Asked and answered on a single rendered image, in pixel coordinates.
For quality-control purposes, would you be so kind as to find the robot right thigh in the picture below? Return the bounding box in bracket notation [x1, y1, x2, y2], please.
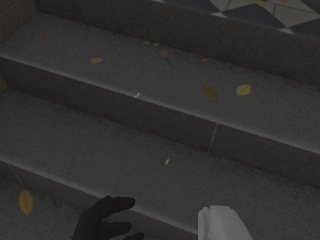
[198, 205, 253, 240]

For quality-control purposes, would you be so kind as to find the robot left hand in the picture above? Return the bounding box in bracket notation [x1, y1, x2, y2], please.
[70, 195, 144, 240]

